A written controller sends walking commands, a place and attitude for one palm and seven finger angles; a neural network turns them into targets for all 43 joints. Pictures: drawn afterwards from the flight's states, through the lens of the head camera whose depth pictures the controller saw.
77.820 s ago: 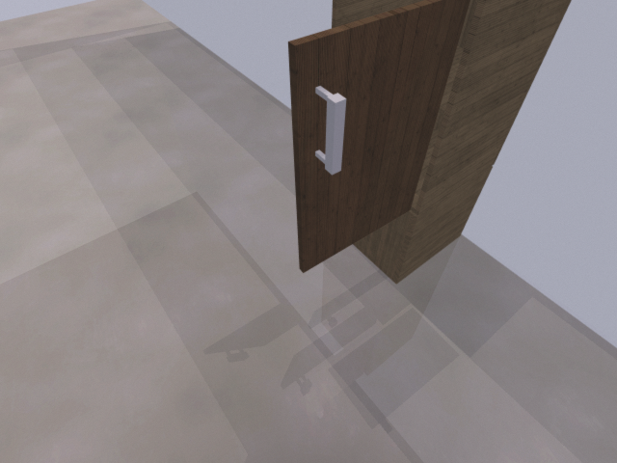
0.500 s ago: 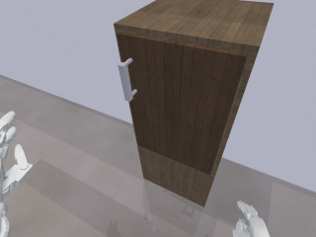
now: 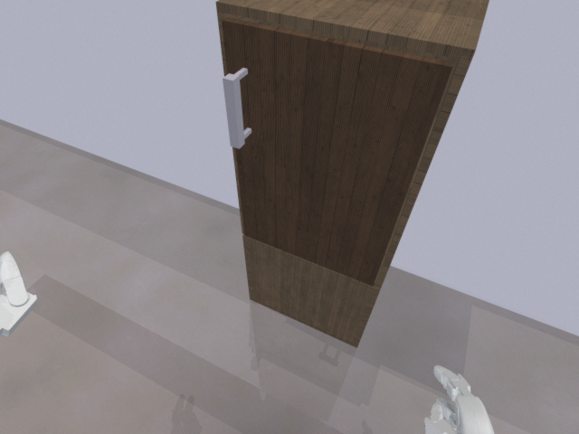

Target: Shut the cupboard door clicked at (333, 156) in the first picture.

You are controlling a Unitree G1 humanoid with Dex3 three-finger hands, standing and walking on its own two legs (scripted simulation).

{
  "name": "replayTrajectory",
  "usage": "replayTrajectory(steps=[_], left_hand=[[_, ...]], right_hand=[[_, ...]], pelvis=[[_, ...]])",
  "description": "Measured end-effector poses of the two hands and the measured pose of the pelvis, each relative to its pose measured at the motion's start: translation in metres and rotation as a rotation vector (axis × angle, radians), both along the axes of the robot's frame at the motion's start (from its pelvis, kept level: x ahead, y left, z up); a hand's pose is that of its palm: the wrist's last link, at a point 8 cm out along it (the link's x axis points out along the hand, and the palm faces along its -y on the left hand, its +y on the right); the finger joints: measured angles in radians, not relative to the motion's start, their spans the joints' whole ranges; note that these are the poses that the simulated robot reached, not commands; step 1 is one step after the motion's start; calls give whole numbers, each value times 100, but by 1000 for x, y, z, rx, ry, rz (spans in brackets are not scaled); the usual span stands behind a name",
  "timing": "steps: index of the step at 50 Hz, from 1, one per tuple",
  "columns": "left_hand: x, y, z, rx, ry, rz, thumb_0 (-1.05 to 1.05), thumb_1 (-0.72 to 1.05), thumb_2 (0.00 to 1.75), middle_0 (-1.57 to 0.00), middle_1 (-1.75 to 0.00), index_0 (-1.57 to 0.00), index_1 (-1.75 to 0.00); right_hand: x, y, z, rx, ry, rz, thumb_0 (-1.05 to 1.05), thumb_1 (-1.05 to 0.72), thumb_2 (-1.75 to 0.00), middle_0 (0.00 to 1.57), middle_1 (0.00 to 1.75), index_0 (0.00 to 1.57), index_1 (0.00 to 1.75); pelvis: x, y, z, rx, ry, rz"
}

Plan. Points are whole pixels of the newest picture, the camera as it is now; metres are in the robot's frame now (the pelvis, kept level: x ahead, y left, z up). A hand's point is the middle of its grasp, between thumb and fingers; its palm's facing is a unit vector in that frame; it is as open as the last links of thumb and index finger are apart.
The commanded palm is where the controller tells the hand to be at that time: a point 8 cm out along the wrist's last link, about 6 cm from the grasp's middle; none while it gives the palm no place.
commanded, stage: step back with the hand held close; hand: left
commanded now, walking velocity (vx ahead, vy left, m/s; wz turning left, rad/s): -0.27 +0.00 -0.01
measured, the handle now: (240, 108) +0.67 +0.15 +0.11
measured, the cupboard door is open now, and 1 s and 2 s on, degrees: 0 0 0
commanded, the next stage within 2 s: stop stepping back and stand still in 0.48 s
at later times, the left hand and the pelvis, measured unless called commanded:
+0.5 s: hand out of the picture +0.07 +0.27 +0.18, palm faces +0.56 -0.72 -0.41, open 7.4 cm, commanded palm +0.01 +0.30 +0.19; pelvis -0.11 -0.01 -0.01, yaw +5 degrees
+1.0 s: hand out of the picture -0.08 +0.32 +0.18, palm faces +0.71 -0.66 -0.26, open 7.4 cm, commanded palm -0.15 +0.32 +0.19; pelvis -0.24 +0.00 +0.00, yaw +10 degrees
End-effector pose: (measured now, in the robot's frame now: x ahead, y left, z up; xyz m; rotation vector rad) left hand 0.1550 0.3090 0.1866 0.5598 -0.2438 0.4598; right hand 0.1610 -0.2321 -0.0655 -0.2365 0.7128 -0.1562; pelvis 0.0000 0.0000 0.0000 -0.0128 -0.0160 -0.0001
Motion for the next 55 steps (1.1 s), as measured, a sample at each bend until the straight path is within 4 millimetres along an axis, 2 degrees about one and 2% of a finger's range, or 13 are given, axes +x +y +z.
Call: replayTrajectory(steps=[5,11,15,19,25,29,33,37,42,45,49,52,55], left_hand=[[-20,-7,-9,-29,-12,-11,2,89,90,-21,-30,-21,-30],[-46,-7,8,52,-82,-27,2,89,90,-21,-30,-21,-30],[-75,-7,22,139,-140,1,2,89,90,-21,-30,-21,-30],[-104,-4,18,125,-120,59,1,89,90,-21,-30,-21,-30],[-129,-5,2,12,-101,52,1,89,90,-21,-30,-21,-30],[-146,-6,11,48,-120,0,2,89,90,-21,-30,-21,-30],[-192,-14,38,153,-239,-14,2,89,90,-21,-30,-21,-30],[-253,-16,36,212,-183,82,1,89,90,-21,-30,-21,-30],[-305,0,31,75,-119,217,1,89,90,-21,-30,-21,-30],[-310,17,21,-26,-139,286,1,89,90,-21,-30,-21,-30],[-291,33,-2,-137,-156,269,1,90,90,-20,-30,-20,-30],[-275,26,-4,-143,-120,173,2,90,90,-20,-30,-20,-30],[-269,6,9,-69,-83,32,2,90,90,-20,-30,-20,-30]], right_hand=[[-29,-9,-4,-34,36,3,1,-90,-90,20,30,21,30],[-59,-16,-4,-65,50,2,1,-90,-90,20,30,21,30],[-68,-18,-11,-52,35,23,2,-90,-90,20,30,21,30],[-72,-18,-15,-28,19,51,2,-90,-90,20,30,21,30],[-88,-7,-15,-44,32,98,1,-91,-90,20,30,21,30],[-108,4,-12,-39,1,101,1,-91,-90,20,30,21,30],[-129,13,-15,16,-14,132,1,-91,-90,20,30,21,30],[-143,18,-27,67,-42,179,1,-90,-90,20,30,21,30],[-178,20,-18,23,71,240,1,-91,-90,20,30,21,30],[-194,21,-4,-9,54,237,2,-90,-90,20,30,21,30],[-205,20,1,-67,2,220,2,-90,-90,20,30,21,30],[-218,22,12,-45,-42,160,2,-90,-90,20,30,21,30],[-238,23,23,-2,-85,105,2,-91,-90,20,30,21,30]], pelvis=[[-19,-3,-3,-6,0,15],[-41,-7,-5,-19,-10,62],[-51,-13,-11,-18,-22,103],[-68,-15,-12,-8,-23,98],[-105,-8,-10,-6,-15,95],[-135,-12,-12,-61,-22,135],[-157,-24,-17,-74,-16,202],[-186,-32,-28,-12,12,202],[-202,-21,0,28,4,162],[-210,-14,11,42,15,159],[-232,1,4,15,18,191],[-248,3,6,37,-5,140],[-257,0,11,34,-13,106]])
